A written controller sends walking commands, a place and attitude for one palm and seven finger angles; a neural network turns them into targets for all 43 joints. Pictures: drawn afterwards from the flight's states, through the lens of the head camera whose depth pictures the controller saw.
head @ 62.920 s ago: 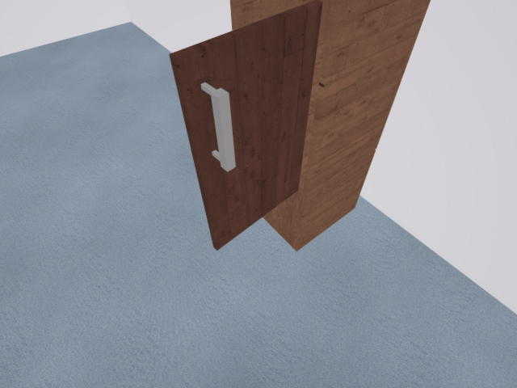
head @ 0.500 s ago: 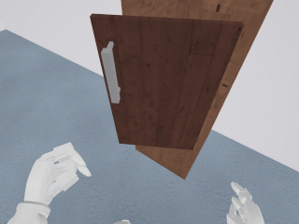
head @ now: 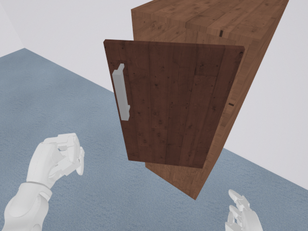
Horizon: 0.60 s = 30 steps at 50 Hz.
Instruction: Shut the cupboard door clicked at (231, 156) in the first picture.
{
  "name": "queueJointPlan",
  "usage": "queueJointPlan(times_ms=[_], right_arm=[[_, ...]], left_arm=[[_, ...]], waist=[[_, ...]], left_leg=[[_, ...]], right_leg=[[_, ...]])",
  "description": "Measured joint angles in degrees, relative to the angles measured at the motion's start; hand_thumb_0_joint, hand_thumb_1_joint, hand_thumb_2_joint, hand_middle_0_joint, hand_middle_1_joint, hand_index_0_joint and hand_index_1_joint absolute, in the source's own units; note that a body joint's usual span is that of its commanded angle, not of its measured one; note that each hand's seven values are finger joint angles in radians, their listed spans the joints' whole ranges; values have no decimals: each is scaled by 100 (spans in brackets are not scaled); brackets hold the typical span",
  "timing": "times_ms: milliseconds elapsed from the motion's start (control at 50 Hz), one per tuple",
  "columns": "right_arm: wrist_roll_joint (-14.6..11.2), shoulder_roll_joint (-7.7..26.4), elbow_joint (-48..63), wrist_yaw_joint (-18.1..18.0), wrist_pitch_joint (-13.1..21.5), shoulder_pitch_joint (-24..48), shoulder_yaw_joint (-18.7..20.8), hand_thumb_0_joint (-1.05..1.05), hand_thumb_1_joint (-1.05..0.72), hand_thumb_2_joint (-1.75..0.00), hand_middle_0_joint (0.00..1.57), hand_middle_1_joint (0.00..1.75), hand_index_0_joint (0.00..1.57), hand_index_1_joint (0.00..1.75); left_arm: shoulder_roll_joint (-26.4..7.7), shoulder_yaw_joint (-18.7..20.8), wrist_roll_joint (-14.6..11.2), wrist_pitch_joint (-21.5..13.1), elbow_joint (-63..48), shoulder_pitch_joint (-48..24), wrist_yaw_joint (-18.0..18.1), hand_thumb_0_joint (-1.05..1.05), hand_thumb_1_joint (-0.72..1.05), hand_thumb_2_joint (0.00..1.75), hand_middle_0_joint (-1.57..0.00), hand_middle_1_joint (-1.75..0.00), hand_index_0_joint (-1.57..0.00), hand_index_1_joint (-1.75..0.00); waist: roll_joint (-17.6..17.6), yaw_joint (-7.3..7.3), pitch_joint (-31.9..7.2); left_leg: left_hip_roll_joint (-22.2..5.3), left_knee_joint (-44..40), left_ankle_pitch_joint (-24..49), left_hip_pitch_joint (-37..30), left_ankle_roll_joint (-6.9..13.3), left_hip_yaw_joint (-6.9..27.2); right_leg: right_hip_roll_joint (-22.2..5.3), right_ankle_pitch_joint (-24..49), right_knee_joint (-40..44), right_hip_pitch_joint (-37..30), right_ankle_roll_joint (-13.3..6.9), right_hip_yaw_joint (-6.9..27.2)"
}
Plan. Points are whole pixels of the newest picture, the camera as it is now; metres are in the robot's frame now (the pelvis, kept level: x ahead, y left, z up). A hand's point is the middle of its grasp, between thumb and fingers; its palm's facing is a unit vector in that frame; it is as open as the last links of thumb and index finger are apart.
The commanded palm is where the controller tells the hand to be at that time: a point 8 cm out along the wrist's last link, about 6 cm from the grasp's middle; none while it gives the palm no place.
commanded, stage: raise the hand and make a fist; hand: left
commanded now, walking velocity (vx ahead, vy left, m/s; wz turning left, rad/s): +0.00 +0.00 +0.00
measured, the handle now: (123, 93) +0.47 +0.14 +0.12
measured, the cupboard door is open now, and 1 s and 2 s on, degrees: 28 28 28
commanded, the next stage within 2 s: bring the fist close to the handle in 0.34 s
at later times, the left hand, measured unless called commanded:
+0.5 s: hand (84, 163) +0.23 +0.18 +0.12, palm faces +0.00 -1.00 -0.06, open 3.1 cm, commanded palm +0.21 +0.22 +0.12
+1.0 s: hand (112, 133) +0.32 +0.14 +0.12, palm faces -0.03 -1.00 -0.03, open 3.1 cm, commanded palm +0.30 +0.18 +0.12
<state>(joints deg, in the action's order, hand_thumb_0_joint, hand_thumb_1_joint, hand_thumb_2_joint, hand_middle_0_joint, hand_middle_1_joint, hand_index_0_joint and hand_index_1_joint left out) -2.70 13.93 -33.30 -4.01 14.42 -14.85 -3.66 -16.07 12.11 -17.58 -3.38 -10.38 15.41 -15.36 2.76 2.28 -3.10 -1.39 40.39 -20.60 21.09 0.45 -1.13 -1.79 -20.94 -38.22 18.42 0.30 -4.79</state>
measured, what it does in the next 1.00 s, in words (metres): stands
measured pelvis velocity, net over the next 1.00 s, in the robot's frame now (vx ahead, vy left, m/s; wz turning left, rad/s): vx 0.01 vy -0.01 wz -0.03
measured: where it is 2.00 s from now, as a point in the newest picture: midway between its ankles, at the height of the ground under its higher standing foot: outside the picture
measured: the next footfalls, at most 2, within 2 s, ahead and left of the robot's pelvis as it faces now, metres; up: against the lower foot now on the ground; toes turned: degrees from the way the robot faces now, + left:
none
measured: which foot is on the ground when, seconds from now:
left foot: down 0.00-1.00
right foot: down 0.00-1.00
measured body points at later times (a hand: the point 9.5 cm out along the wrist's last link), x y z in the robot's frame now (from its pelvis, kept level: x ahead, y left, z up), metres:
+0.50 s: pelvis +0.00 -0.01 +0.00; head -0.01 -0.03 +0.45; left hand +0.22 +0.23 +0.12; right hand +0.18 -0.24 -0.06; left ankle +0.01 +0.11 -0.72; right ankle -0.01 -0.12 -0.72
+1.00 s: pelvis +0.01 -0.01 +0.01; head +0.01 -0.03 +0.46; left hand +0.31 +0.19 +0.12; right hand +0.17 -0.25 -0.08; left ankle +0.01 +0.11 -0.72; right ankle -0.01 -0.12 -0.72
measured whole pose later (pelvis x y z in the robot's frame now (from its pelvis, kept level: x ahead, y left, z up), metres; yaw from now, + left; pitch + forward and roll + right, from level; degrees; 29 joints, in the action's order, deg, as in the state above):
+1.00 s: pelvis +0.01 -0.01 +0.01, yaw -2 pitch +2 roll +0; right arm -2.3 14.2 -35.9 -2.8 12.5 -14.0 -2.3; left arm -11.8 7.0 -12.3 -2.2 4.7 -2.4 -8.0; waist 2.0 0.5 -2.1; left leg -1.5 36.0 -19.0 18.6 -0.2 -2.9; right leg -1.5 -20.3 -36.5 17.9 -0.2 -3.0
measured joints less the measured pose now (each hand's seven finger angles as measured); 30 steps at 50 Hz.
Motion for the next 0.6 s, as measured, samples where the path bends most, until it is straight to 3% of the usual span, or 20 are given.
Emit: queueJointPlan(times_ms=[140,300,480,600], right_arm=[[-9,60,-21,-10,-13,-28,82,1,-90,-90,20,30,21,30],[8,74,-80,-2,48,-6,126,1,-91,-90,20,30,20,30],[6,38,-90,-22,111,57,97,1,-91,-90,20,30,20,30],[2,41,-182,-45,159,101,78,1,-91,-90,20,30,20,30]], left_arm=[[70,20,7,153,133,45,19,2,90,90,-130,-150,-130,-150],[118,-10,64,-106,140,89,103,2,90,90,-130,-150,-130,-150],[98,-54,90,-84,185,86,86,2,90,90,-130,-150,-130,-150],[173,-188,160,-91,442,-375,176,2,90,90,-130,-150,-130,-150]], waist=[[-24,-49,25],[-65,-36,61],[-12,-38,74],[5,-5,123]], left_leg=[[-17,-226,104,-156,-27,-62],[-38,-244,123,-197,-65,-41],[-44,-261,136,-210,-78,-28],[-21,-229,136,-184,-75,6]], right_leg=[[23,76,137,-86,-24,59],[44,66,122,-118,-60,40],[53,70,129,-130,-72,29],[29,51,90,-118,-70,-3]])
